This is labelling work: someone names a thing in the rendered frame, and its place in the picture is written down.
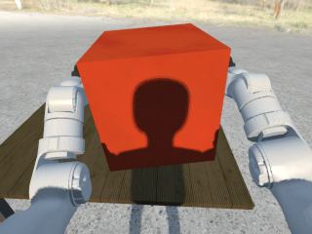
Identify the right robot hand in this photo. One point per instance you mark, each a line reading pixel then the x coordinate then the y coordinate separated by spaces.
pixel 231 63

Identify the table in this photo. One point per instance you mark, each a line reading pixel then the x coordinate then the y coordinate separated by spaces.
pixel 216 184

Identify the carton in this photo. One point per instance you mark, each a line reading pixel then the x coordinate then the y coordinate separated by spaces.
pixel 156 94

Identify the robot right upper arm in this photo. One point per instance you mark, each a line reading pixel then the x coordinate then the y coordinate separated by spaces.
pixel 284 166

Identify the right robot forearm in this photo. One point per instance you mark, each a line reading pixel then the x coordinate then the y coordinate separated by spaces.
pixel 261 111

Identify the robot left upper arm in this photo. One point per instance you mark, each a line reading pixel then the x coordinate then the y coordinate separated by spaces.
pixel 56 192

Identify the left robot forearm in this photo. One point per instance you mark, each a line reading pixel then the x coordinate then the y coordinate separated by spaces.
pixel 63 124

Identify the left robot hand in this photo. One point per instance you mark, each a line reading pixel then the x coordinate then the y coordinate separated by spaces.
pixel 75 72

